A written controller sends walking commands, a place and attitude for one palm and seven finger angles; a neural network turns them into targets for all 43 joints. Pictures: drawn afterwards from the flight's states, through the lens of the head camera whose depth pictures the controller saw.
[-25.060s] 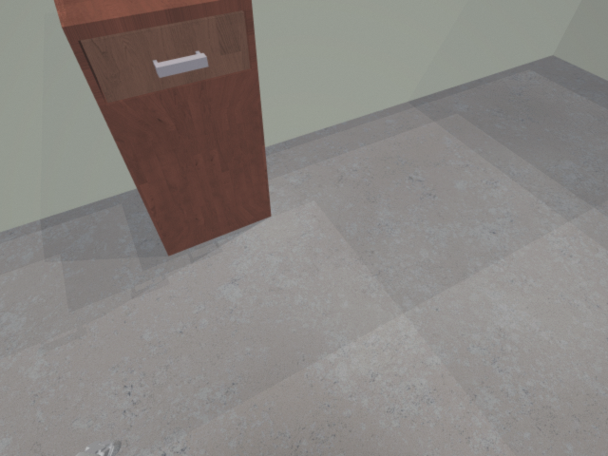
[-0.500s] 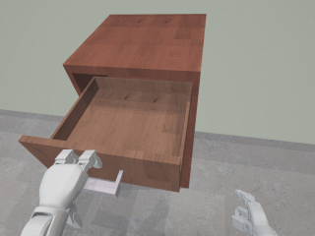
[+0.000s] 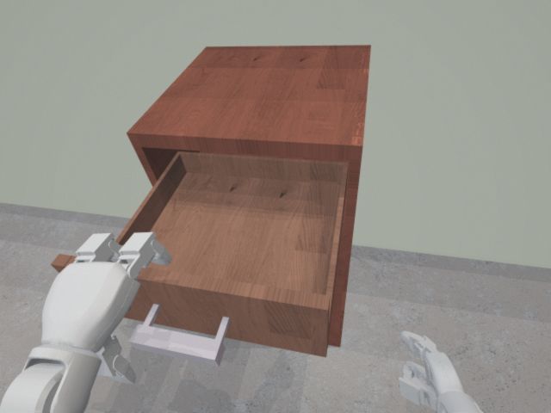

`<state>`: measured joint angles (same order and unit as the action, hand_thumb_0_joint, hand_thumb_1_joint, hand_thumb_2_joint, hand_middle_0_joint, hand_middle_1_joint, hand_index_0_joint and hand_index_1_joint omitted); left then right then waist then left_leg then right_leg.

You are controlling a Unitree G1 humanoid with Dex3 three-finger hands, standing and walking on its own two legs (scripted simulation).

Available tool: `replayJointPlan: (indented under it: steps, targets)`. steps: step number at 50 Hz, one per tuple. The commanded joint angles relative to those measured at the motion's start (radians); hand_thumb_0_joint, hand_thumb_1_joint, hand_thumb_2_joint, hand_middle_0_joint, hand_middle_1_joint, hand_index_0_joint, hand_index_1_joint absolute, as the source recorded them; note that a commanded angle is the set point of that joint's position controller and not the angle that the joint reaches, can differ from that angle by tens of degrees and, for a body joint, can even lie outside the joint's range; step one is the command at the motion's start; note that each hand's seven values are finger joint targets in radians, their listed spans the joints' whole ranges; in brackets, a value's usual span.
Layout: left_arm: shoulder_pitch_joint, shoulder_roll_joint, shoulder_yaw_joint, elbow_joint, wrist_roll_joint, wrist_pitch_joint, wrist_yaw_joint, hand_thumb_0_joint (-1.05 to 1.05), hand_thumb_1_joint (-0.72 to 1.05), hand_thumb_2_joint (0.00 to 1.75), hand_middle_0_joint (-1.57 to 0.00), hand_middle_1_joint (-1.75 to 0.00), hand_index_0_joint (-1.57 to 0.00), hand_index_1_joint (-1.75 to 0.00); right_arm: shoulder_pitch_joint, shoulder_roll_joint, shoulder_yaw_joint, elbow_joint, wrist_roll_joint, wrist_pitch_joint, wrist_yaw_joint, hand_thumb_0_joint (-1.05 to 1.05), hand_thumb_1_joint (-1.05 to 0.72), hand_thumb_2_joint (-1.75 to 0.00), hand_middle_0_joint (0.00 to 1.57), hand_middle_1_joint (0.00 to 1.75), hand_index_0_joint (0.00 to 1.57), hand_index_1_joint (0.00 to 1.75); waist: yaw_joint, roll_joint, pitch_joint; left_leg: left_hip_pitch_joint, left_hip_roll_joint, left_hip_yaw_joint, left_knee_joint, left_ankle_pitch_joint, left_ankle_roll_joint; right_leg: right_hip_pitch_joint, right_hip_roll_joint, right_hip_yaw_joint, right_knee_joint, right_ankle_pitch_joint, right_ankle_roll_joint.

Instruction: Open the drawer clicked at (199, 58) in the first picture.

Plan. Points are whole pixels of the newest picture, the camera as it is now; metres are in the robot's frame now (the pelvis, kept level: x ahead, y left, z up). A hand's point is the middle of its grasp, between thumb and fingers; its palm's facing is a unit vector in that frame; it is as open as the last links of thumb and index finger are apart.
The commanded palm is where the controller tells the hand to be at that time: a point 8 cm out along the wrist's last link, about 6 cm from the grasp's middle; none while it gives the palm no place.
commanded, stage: lift the hand off the handle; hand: left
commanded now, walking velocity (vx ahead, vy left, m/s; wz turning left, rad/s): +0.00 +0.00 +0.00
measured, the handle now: (183, 330) +0.22 +0.19 +0.01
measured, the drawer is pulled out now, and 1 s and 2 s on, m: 0.29 0.29 0.29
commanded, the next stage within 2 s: draw the hand back to the body in 0.30 s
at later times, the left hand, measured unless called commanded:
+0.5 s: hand (123, 307) +0.19 +0.20 +0.15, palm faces +0.08 -0.13 -0.99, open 13.9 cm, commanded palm +0.15 +0.21 +0.21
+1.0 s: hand (87, 317) +0.17 +0.24 +0.15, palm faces +0.06 -0.07 -1.00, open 13.8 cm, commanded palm +0.14 +0.24 +0.20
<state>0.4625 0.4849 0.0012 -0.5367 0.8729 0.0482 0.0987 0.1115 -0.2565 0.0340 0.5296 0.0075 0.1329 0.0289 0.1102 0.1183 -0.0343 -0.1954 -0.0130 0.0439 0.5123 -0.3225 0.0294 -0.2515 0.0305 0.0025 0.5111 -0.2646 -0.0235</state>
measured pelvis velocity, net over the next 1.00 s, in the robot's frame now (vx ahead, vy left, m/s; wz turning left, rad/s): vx -0.01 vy -0.01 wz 0.02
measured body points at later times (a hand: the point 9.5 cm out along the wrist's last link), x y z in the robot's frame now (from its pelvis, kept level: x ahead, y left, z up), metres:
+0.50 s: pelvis +0.00 -0.01 +0.00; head +0.00 -0.06 +0.45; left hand +0.18 +0.21 +0.20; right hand +0.23 -0.20 -0.08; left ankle -0.03 +0.10 -0.74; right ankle +0.00 -0.11 -0.74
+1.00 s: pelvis -0.01 -0.01 +0.00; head +0.00 -0.05 +0.45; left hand +0.16 +0.24 +0.20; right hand +0.21 -0.22 -0.09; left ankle -0.03 +0.10 -0.74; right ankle +0.00 -0.11 -0.74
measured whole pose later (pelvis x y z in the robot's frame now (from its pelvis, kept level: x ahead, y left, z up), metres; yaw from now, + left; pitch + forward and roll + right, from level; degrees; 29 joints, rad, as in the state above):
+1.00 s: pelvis -0.01 -0.01 +0.00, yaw +1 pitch +0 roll -1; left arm 0.56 0.64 0.21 -0.58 0.70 -0.04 0.00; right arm 0.15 -0.29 0.02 0.50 0.03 0.11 -0.01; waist 0.09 0.11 -0.01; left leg -0.21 0.00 0.02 0.52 -0.32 0.02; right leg -0.24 0.04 -0.03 0.49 -0.25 -0.03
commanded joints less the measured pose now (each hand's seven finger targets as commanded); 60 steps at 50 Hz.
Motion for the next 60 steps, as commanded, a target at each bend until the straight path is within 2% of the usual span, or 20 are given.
replayJointPlan:
  steps: [1,8,12,15,17,20,25,32,35,37,39,43,45,47,50,51,52,54,57,60]
  targets:
    - [-0.118,0.151,0.084,-0.230,-0.009,0.037,-0.019,0.00,-0.50,0.30,-0.30,-1.20,-0.30,-1.20,-0.171,-0.091,-0.031,-0.198,0.016,-0.039,0.005,0.00,-0.90,-0.90,0.20,0.30,0.20,0.30,-0.007,-0.073,-0.110,0.027,0.049,-0.034,-0.089,0.315,-0.016,0.083,-0.034,0.022,-0.084,0.197,-0.002]
    - [-0.155,0.206,0.136,-0.312,-0.023,0.044,-0.049,0.00,-0.50,0.30,-0.30,-1.20,-0.30,-1.20,-0.168,-0.093,-0.014,-0.223,0.020,-0.030,0.006,0.00,-0.90,-0.90,0.20,0.30,0.20,0.30,0.006,-0.041,-0.151,0.040,0.062,-0.049,-0.093,0.346,-0.018,0.117,-0.032,0.014,-0.078,0.201,-0.009]
    - [-0.101,0.226,0.200,-0.225,-0.075,0.062,-0.068,0.00,-0.50,0.30,-0.30,-1.20,-0.30,-1.20,-0.204,-0.097,-0.017,-0.209,0.042,-0.027,0.012,0.00,-0.90,-0.90,0.20,0.30,0.20,0.30,-0.005,-0.080,-0.081,0.017,0.055,-0.051,-0.096,0.317,-0.017,0.113,-0.025,0.029,-0.094,0.226,-0.010]
    - [-0.063,0.195,0.161,-0.244,-0.083,0.058,-0.092,0.00,-0.50,0.30,-0.30,-1.20,-0.30,-1.20,-0.177,-0.099,-0.020,-0.217,0.036,-0.020,0.016,0.00,-0.90,-0.90,0.20,0.30,0.20,0.30,-0.006,-0.085,-0.103,0.019,0.050,-0.034,-0.097,0.339,-0.016,0.124,-0.037,0.010,-0.090,0.251,0.001]
    - [-0.050,0.232,0.203,-0.291,-0.110,0.056,-0.090,0.00,-0.50,0.30,-0.30,-1.20,-0.30,-1.20,-0.203,-0.109,-0.018,-0.233,0.047,-0.027,0.013,0.00,-0.90,-0.90,0.20,0.30,0.20,0.30,-0.012,-0.086,-0.121,0.021,0.054,-0.039,-0.084,0.317,-0.014,0.127,-0.030,0.031,-0.092,0.268,0.002]
    - [-0.053,0.198,0.154,-0.321,-0.085,0.037,-0.089,0.00,-0.50,0.30,-0.30,-1.20,-0.30,-1.20,-0.153,-0.108,-0.021,-0.237,0.029,-0.024,0.009,0.00,-0.90,-0.90,0.20,0.30,0.20,0.30,-0.014,-0.074,-0.115,0.026,0.053,-0.030,-0.074,0.321,-0.013,0.088,-0.040,0.025,-0.098,0.238,0.004]
    - [-0.038,0.274,0.253,-0.264,-0.069,0.006,-0.055,0.00,-0.50,0.30,-0.30,-1.20,-0.30,-1.20,-0.131,-0.107,-0.021,-0.222,0.020,-0.031,-0.006,0.00,-0.90,-0.90,0.20,0.30,0.20,0.30,-0.006,-0.101,-0.101,0.022,0.047,-0.034,-0.058,0.284,-0.011,0.079,-0.044,0.046,-0.105,0.219,-0.003]
    - [0.002,0.299,0.306,-0.246,-0.150,-0.018,-0.064,0.00,-0.50,0.30,-0.30,-1.20,-0.30,-1.20,-0.162,-0.119,-0.032,-0.215,0.039,-0.058,-0.017,0.00,-0.90,-0.90,0.20,0.30,0.20,0.30,-0.018,-0.074,-0.093,0.033,0.040,-0.040,-0.052,0.262,-0.006,0.078,-0.044,0.054,-0.116,0.239,0.006]
    - [0.027,0.301,0.302,-0.228,-0.144,-0.033,-0.076,0.00,-0.50,0.30,-0.30,-1.20,-0.30,-1.20,-0.127,-0.121,-0.034,-0.212,0.025,-0.054,-0.023,0.00,-0.90,-0.90,0.20,0.30,0.20,0.30,-0.018,-0.115,-0.079,0.011,0.036,-0.035,-0.053,0.260,-0.004,0.075,-0.058,0.035,-0.115,0.234,0.016]
    - [0.011,0.323,0.334,-0.250,-0.168,-0.046,-0.070,0.00,-0.50,0.30,-0.30,-1.20,-0.30,-1.20,-0.153,-0.125,-0.032,-0.217,0.036,-0.067,-0.029,0.00,-0.90,-0.90,0.20,0.30,0.20,0.30,-0.021,-0.059,-0.074,0.024,0.038,-0.037,-0.045,0.222,-0.005,0.057,-0.051,0.058,-0.127,0.199,0.010]
    - [0.013,0.331,0.342,-0.216,-0.154,-0.065,-0.068,0.00,-0.50,0.30,-0.30,-1.20,-0.30,-1.20,-0.120,-0.118,-0.035,-0.208,0.023,-0.068,-0.034,0.00,-0.90,-0.90,0.20,0.30,0.20,0.30,-0.017,-0.099,-0.075,0.014,0.037,-0.039,-0.046,0.224,-0.004,0.049,-0.058,0.037,-0.123,0.165,0.014]
    - [0.016,0.337,0.360,-0.238,-0.169,-0.090,-0.055,0.00,-0.50,0.30,-0.30,-1.20,-0.30,-1.20,-0.109,-0.119,-0.036,-0.215,0.021,-0.081,-0.037,0.00,-0.90,-0.90,0.20,0.30,0.20,0.30,-0.010,-0.074,-0.118,0.023,0.036,-0.042,-0.038,0.233,-0.004,0.061,-0.060,0.027,-0.114,0.176,0.013]
    - [0.031,0.332,0.366,-0.191,-0.166,-0.095,-0.055,0.00,-0.50,0.30,-0.30,-1.20,-0.30,-1.20,-0.106,-0.121,-0.048,-0.198,0.022,-0.075,-0.038,0.00,-0.90,-0.90,0.20,0.30,0.20,0.30,-0.016,-0.099,-0.070,0.008,0.036,-0.042,-0.042,0.230,-0.006,0.033,-0.058,0.029,-0.119,0.166,0.013]
    - [0.023,0.362,0.403,-0.209,-0.185,-0.096,-0.047,0.00,-0.50,0.30,-0.30,-1.20,-0.30,-1.20,-0.134,-0.126,-0.047,-0.204,0.033,-0.084,-0.038,0.00,-0.90,-0.90,0.20,0.30,0.20,0.30,-0.014,-0.051,-0.085,0.017,0.037,-0.044,-0.037,0.219,-0.009,0.040,-0.051,0.048,-0.119,0.171,0.007]
    - [0.054,0.331,0.370,-0.209,-0.178,-0.096,-0.051,0.00,-0.50,0.30,-0.30,-1.20,-0.30,-1.20,-0.107,-0.123,-0.051,-0.206,0.024,-0.076,-0.036,0.00,-0.90,-0.90,0.20,0.30,0.20,0.30,-0.014,-0.077,-0.092,0.005,0.040,-0.042,-0.046,0.244,-0.009,0.042,-0.060,0.013,-0.107,0.177,0.013]
    - [-0.034,-0.082,0.304,-0.191,-0.842,-0.149,-0.029,0.00,-0.47,0.32,-0.30,-1.18,-0.30,-1.18,-0.052,-0.023,-0.052,-0.212,0.042,-0.160,-0.067,0.00,-0.90,-0.90,0.20,0.30,0.20,0.30,-0.109,-0.113,-0.042,0.077,0.062,-0.039,-0.074,0.179,0.007,0.085,-0.041,-0.047,-0.095,0.146,-0.004]
    - [0.011,0.022,0.350,-0.149,-0.850,-0.179,-0.007,0.00,-0.43,0.33,-0.29,-1.15,-0.29,-1.15,-0.053,-0.054,-0.044,-0.173,0.034,-0.214,-0.085,0.00,-0.90,-0.90,0.20,0.30,0.20,0.30,-0.092,-0.145,-0.034,0.075,0.072,-0.061,-0.085,0.151,0.002,0.060,-0.026,-0.027,-0.091,0.094,-0.006]
    - [0.020,0.019,0.364,-0.230,-0.916,-0.219,0.016,0.00,-0.36,0.36,-0.29,-1.11,-0.29,-1.11,-0.044,-0.049,-0.042,-0.159,0.030,-0.260,-0.109,0.00,-0.90,-0.90,0.20,0.30,0.20,0.30,-0.071,-0.154,-0.077,0.080,0.068,-0.056,-0.100,0.194,-0.001,0.114,-0.054,-0.040,-0.110,0.121,0.006]
    - [-0.011,0.054,0.397,-0.269,-0.923,-0.259,0.043,0.00,-0.26,0.40,-0.28,-1.04,-0.28,-1.04,-0.051,-0.048,-0.041,-0.118,0.014,-0.315,-0.122,0.00,-0.90,-0.90,0.20,0.30,0.20,0.30,-0.059,-0.074,-0.039,0.071,0.059,-0.052,-0.106,0.203,-0.007,0.107,-0.056,-0.022,-0.134,0.128,-0.001]
    - [-0.020,-0.012,0.337,-0.250,-0.928,-0.267,0.038,0.00,-0.15,0.45,-0.27,-0.98,-0.27,-0.98,-0.048,-0.038,-0.032,-0.105,0.012,-0.342,-0.115,0.00,-0.90,-0.90,0.20,0.30,0.20,0.30,-0.061,-0.027,0.021,0.041,0.063,-0.061,-0.129,0.206,-0.016,0.106,-0.059,-0.032,-0.134,0.116,-0.009]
